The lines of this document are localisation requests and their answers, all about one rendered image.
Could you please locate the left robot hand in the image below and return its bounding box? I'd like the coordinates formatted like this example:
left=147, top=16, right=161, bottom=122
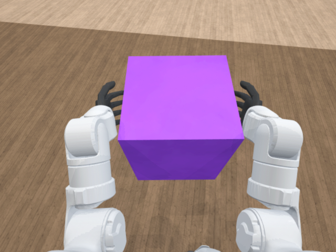
left=96, top=81, right=124, bottom=125

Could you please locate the robot right forearm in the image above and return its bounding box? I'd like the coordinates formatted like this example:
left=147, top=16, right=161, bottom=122
left=242, top=106, right=303, bottom=246

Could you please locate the left robot upper arm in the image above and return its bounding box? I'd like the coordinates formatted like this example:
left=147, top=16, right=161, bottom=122
left=48, top=207, right=127, bottom=252

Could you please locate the robot left forearm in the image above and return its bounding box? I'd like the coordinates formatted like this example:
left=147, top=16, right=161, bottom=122
left=64, top=105, right=117, bottom=247

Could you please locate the right robot shin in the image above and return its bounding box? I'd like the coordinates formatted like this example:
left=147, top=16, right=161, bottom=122
left=196, top=245, right=209, bottom=251

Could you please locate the right robot upper arm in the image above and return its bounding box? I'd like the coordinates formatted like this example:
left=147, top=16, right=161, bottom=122
left=236, top=207, right=320, bottom=252

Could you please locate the carton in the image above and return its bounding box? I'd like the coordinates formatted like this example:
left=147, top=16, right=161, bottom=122
left=118, top=55, right=244, bottom=180

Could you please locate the right robot hand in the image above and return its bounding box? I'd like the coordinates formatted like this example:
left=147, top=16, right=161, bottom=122
left=234, top=81, right=263, bottom=127

